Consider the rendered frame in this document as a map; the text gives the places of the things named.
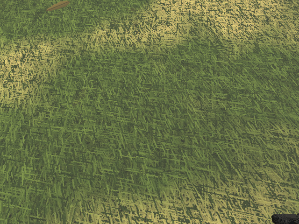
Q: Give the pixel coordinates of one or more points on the right robot hand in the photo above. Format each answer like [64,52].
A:
[285,218]

